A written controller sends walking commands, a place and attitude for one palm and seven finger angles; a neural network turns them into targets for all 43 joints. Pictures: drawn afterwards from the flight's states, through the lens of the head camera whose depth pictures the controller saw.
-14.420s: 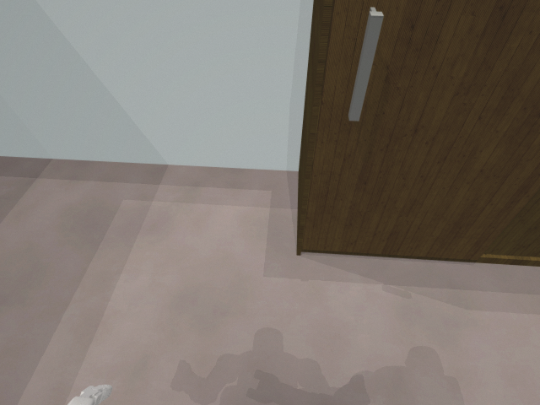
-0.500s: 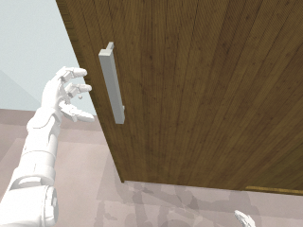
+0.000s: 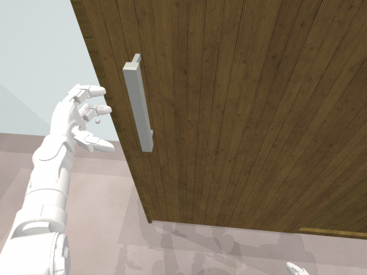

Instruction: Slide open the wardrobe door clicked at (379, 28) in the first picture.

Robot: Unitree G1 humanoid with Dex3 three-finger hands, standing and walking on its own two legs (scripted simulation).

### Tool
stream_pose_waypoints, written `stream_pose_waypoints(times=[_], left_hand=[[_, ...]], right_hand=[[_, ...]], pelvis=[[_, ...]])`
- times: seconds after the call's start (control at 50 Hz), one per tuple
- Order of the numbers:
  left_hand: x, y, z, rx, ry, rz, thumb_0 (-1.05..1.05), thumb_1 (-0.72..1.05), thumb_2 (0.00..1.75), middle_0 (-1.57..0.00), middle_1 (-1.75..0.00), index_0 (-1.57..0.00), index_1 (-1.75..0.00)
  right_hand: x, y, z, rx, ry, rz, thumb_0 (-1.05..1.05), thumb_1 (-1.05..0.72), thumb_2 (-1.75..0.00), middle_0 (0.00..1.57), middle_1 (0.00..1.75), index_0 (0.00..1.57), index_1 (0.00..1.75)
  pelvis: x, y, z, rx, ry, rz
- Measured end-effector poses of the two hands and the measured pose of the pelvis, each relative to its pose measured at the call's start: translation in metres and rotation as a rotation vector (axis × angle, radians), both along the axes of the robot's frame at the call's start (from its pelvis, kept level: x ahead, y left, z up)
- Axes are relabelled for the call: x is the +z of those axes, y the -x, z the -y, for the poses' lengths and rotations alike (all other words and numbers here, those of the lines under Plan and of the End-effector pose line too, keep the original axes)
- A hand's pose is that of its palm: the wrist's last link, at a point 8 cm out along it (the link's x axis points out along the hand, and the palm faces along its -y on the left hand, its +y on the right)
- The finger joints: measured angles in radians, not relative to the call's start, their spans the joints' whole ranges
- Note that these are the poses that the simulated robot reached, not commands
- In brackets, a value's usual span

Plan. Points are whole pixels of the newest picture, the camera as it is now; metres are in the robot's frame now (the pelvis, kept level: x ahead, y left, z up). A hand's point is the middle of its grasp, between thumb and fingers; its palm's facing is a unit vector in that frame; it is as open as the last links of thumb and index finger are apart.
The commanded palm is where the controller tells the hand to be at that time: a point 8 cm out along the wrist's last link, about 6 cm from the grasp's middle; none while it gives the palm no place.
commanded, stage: move the hooked fingers beside the handle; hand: left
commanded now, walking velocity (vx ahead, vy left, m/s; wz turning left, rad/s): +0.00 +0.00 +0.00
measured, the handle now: (143, 108) +0.46 +0.11 +0.12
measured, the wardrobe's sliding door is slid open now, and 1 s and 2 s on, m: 0.00 0.00 0.00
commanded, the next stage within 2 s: feel for the door with the fingertips in 1.54 s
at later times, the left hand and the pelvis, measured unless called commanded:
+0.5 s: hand (107, 121) +0.41 +0.18 +0.13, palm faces -0.04 -1.00 -0.01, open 14.0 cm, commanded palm +0.39 +0.23 +0.13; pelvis +0.00 +0.00 +0.00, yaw +0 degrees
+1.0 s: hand (105, 126) +0.40 +0.19 +0.12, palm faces -0.02 -1.00 -0.02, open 14.0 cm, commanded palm +0.39 +0.23 +0.13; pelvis +0.00 +0.00 +0.00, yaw +0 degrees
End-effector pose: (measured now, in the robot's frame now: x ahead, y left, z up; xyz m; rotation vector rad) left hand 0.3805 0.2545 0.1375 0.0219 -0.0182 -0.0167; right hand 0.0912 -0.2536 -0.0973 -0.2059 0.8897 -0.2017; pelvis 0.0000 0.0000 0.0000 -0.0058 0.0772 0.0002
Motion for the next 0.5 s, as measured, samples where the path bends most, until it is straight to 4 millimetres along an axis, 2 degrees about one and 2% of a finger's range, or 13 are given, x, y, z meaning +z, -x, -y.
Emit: stream_pose_waypoints(times=[0.16, 0.24, 0.36, 0.5], left_hand=[[-0.012, -0.003, 0.015, -0.023, 0.025, -0.038, -0.01, -0.51, 0.3, -0.3, -1.21, -0.3, -1.2], [-0.007, -0.007, 0.017, -0.007, 0.012, -0.005, -0.02, -0.5, 0.3, -0.3, -1.21, -0.3, -1.2], [0.002, -0.016, 0.01, 0.005, 0.007, -0.001, -0.01, -0.5, 0.3, -0.3, -1.21, -0.3, -1.2], [-0.009, -0.011, 0.017, -0.027, 0.007, -0.039, -0.01, -0.5, 0.3, -0.3, -1.2, -0.3, -1.2]], right_hand=[[0.001, -0.01, -0.001, 0.016, 0.009, 0.017, 0.01, -0.9, -0.9, 0.2, 0.3, 0.2, 0.3], [0.004, -0.012, -0.004, 0.011, 0.005, 0.033, 0.01, -0.9, -0.9, 0.2, 0.3, 0.2, 0.3], [0.002, -0.008, -0.007, 0.006, -0.008, 0.022, 0.01, -0.9, -0.9, 0.2, 0.3, 0.2, 0.3], [-0.004, -0.001, -0.006, 0.003, -0.019, -0.012, 0.01, -0.9, -0.9, 0.2, 0.3, 0.2, 0.3]], pelvis=[[-0.001, 0.002, -0.003, 0.008, 0.0, -0.004], [-0.001, 0.002, -0.002, 0.0, -0.002, -0.005], [0.0, 0.0, -0.002, -0.002, -0.002, -0.006], [-0.001, -0.002, -0.004, -0.001, -0.001, -0.015]])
